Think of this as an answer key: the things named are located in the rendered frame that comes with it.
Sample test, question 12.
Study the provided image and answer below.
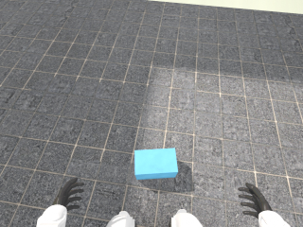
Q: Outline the robot right hand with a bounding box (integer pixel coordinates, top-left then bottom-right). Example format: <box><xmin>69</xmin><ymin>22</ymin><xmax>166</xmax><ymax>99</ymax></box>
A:
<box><xmin>238</xmin><ymin>183</ymin><xmax>273</xmax><ymax>219</ymax></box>

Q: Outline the carton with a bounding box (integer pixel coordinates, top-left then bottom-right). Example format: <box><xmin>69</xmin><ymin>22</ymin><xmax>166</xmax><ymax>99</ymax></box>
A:
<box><xmin>134</xmin><ymin>148</ymin><xmax>178</xmax><ymax>180</ymax></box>

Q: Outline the left robot forearm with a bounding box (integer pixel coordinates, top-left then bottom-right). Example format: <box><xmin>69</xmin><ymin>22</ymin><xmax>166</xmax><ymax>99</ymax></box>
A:
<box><xmin>36</xmin><ymin>204</ymin><xmax>67</xmax><ymax>227</ymax></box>

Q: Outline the right robot forearm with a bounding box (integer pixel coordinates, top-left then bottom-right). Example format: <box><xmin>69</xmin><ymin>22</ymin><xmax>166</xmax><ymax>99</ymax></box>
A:
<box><xmin>258</xmin><ymin>210</ymin><xmax>291</xmax><ymax>227</ymax></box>

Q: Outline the robot right thigh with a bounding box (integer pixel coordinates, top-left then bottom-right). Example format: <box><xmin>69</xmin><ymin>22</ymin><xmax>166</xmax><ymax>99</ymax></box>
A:
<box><xmin>171</xmin><ymin>213</ymin><xmax>203</xmax><ymax>227</ymax></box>

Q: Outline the left robot shin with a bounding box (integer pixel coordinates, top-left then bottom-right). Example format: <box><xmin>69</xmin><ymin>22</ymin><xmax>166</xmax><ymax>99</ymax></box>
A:
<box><xmin>119</xmin><ymin>211</ymin><xmax>129</xmax><ymax>216</ymax></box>

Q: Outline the robot left hand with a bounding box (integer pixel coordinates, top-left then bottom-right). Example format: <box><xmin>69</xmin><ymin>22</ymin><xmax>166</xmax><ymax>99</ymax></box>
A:
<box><xmin>52</xmin><ymin>177</ymin><xmax>84</xmax><ymax>211</ymax></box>

